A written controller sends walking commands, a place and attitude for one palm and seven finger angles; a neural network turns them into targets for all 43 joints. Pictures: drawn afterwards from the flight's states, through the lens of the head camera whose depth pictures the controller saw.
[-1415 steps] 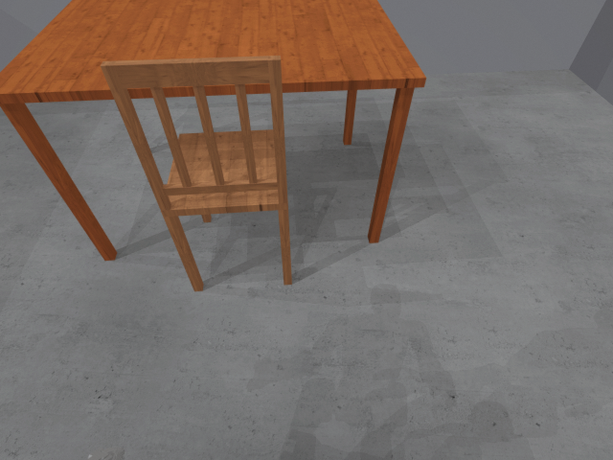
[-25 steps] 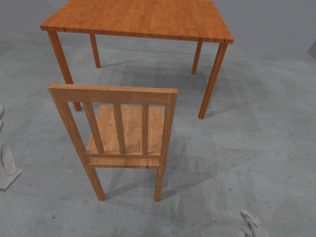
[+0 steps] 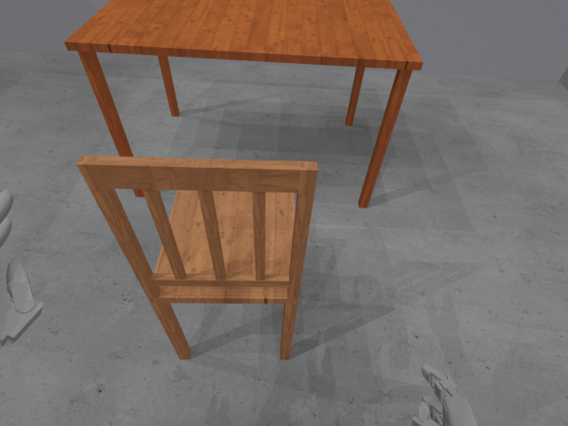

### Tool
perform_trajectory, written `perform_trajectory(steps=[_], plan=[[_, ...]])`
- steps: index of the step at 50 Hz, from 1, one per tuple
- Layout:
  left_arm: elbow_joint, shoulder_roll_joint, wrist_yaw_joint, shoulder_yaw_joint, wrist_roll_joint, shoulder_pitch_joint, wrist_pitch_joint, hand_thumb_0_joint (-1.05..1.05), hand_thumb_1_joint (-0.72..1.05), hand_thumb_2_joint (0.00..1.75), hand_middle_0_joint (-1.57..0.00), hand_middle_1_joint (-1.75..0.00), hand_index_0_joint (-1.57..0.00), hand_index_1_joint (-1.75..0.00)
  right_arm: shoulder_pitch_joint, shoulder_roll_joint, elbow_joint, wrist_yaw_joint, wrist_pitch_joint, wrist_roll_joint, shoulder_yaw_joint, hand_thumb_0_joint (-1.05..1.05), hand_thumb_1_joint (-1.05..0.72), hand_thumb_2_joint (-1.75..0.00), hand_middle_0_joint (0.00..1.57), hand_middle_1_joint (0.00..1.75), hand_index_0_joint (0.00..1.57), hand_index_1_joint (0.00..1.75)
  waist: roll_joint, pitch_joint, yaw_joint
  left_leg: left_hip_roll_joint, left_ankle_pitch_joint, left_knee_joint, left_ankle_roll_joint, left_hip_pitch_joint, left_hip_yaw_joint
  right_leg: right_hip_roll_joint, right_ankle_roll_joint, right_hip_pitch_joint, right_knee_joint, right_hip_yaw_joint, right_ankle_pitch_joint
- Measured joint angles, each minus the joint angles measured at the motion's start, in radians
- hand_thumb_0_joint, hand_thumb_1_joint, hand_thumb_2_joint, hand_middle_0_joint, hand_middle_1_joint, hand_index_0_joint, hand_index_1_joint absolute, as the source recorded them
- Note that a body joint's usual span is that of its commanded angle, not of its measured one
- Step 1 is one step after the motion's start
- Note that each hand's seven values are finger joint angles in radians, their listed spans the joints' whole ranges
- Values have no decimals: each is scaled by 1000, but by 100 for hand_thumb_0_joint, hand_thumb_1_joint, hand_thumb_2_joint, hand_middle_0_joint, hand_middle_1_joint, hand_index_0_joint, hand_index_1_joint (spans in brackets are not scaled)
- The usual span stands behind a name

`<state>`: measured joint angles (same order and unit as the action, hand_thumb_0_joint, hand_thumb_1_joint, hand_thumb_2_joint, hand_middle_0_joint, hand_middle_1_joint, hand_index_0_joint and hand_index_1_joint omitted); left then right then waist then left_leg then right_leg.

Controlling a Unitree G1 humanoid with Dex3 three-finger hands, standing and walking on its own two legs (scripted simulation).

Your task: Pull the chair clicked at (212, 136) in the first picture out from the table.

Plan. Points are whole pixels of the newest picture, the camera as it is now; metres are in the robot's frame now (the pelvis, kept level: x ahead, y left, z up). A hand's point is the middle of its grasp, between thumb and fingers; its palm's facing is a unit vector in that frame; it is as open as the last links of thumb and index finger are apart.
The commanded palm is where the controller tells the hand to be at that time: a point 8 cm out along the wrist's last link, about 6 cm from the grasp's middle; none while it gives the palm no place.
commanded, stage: stop stepping back and stand still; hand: left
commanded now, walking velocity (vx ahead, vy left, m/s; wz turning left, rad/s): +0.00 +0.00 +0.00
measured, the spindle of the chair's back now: (213, 238) +0.48 +0.17 -0.09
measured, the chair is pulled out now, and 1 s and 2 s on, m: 0.58 0.58 0.58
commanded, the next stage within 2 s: let the arm hang, fingers relaxed in 0.18 s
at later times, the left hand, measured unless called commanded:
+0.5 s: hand out of the picture +0.12 +0.19 -0.14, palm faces +0.05 -0.97 -0.24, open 7.4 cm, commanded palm none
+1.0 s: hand out of the picture -0.07 +0.16 -0.18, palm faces +0.07 -0.97 -0.22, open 7.3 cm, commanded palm none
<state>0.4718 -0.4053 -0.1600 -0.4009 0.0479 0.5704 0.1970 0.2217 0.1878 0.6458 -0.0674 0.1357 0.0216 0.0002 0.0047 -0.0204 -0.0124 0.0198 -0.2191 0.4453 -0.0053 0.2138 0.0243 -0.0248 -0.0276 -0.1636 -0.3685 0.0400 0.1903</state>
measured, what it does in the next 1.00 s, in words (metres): stands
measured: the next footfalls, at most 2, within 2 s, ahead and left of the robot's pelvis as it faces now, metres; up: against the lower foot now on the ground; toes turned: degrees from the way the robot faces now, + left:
none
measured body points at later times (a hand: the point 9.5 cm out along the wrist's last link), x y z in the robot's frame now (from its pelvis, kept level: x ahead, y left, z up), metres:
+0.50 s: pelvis +0.00 +0.00 -0.01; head +0.00 -0.01 +0.44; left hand +0.12 +0.24 -0.12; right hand +0.11 -0.24 -0.14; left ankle +0.01 +0.12 -0.74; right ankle +0.00 -0.14 -0.74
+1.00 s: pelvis -0.02 -0.02 -0.01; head -0.01 -0.02 +0.44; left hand -0.07 +0.21 -0.16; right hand -0.06 -0.23 -0.17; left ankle +0.01 +0.12 -0.74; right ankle +0.00 -0.14 -0.74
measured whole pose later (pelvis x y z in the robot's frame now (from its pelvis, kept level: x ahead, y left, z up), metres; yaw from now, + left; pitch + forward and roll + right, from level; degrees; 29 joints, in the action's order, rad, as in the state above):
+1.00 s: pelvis -0.02 -0.02 -0.01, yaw +2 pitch -1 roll +0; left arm -1.08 -0.16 -0.03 0.00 0.00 0.38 -0.02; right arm 0.40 0.13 1.08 -0.02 -0.01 -0.01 0.00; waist -0.03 -0.04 0.01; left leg 0.01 -0.21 0.49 -0.02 0.26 0.05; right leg -0.03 0.00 -0.24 -0.49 0.07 0.23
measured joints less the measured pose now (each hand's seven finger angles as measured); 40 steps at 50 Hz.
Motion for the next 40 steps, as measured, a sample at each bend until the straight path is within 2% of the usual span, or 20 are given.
perform_trajectory(steps=[14,16,18,22,26,27,28,32,40], plan=[[4,1,3,7,12,12,-9,2,89,90,-21,-31,-22,-31,-29,6,-18,-4,-32,6,-9,1,-91,-90,21,30,20,30,-9,-12,6,3,-5,-21,-4,-27,-5,3,2,22,14,-4,7],[-137,-2,44,66,-36,-66,-4,1,90,90,-21,-30,-21,-31,-36,27,28,35,-7,-3,-24,1,-91,-90,21,30,20,30,-26,11,14,-5,-12,15,-1,19,5,-6,3,-25,-36,7,23],[-377,34,90,158,-58,-176,-73,1,90,90,-20,-30,-21,-31,-51,52,86,58,-35,-17,-29,0,-91,-90,21,30,20,30,-49,35,23,-19,-22,51,3,56,12,-20,-2,-65,-87,14,50],[-877,143,125,292,-72,-310,-213,1,91,90,-19,-30,-20,-30,-57,49,158,74,-106,-39,-14,0,-91,-90,20,30,20,30,-52,37,11,-33,-34,87,7,74,14,-35,-3,-96,-155,14,81],[-1198,233,144,396,-69,-307,-262,1,91,90,-19,-30,-20,-30,-18,9,217,73,-134,-42,11,0,-91,-90,20,30,20,30,-2,0,-7,-28,-29,79,0,49,11,-31,3,-79,-161,10,82],[-1251,253,144,409,-63,-296,-261,1,92,90,-19,-30,-20,-30,-4,1,235,72,-137,-41,15,0,-91,-90,20,30,20,30,9,-10,-8,-24,-27,75,-2,44,13,-26,5,-72,-153,12,78],[-1280,261,125,384,-48,-292,-247,-1,96,90,-20,-30,-20,-30,15,-9,253,69,-139,-40,15,0,-91,-90,20,30,20,30,18,-18,-4,-19,-24,74,-5,45,20,-21,8,-66,-143,19,72],[-1371,223,127,381,-56,-272,-228,-4,103,90,-21,-30,-21,-30,79,-18,324,53,-154,-40,0,0,-93,-90,21,30,20,30,21,-38,16,-5,-12,66,-14,47,37,-5,20,-49,-104,36,46],[-1508,196,135,395,-54,-205,-230,-1,96,90,-20,-30,-21,-30,166,-15,398,48,-159,-38,-11,0,-92,-90,20,30,20,30,-11,-41,17,-5,6,48,-14,48,37,-5,25,-55,-95,37,33]])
